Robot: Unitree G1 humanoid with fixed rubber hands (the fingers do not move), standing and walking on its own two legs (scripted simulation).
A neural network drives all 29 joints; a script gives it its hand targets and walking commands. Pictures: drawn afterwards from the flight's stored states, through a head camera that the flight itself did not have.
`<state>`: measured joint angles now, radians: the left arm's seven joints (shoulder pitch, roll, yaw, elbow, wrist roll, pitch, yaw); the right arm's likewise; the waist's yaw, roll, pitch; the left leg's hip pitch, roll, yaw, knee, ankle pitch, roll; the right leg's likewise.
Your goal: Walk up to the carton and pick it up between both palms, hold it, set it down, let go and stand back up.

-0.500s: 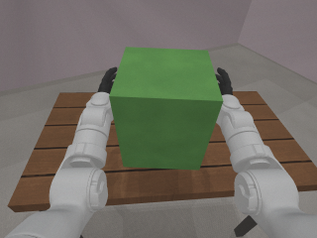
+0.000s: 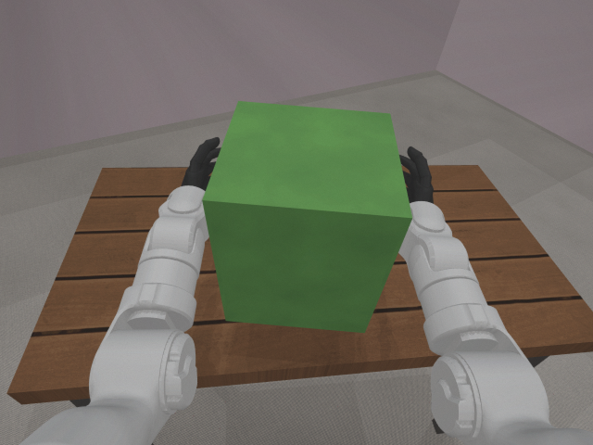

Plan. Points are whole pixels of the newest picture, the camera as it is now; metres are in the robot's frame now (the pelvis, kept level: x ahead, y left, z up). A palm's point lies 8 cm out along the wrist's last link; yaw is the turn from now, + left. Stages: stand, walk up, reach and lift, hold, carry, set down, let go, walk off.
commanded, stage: set down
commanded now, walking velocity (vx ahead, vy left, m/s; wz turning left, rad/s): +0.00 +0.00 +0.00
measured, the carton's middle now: (304, 222) +0.39 +0.00 +0.11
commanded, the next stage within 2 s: none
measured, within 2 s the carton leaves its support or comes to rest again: neither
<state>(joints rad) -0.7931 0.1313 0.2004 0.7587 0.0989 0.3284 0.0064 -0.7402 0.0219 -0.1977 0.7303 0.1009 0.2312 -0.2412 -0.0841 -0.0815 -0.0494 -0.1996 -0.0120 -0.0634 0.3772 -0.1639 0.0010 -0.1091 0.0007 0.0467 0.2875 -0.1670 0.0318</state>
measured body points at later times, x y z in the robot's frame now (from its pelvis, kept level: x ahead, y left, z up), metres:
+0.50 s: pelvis +0.00 -0.01 +0.00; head +0.00 +0.03 +0.45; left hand +0.43 +0.15 +0.11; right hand +0.40 -0.16 +0.13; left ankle +0.02 +0.11 -0.75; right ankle -0.01 -0.14 -0.75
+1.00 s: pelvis +0.00 +0.00 +0.00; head +0.01 +0.04 +0.45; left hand +0.42 +0.14 +0.08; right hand +0.38 -0.16 +0.10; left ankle +0.02 +0.11 -0.75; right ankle -0.01 -0.14 -0.75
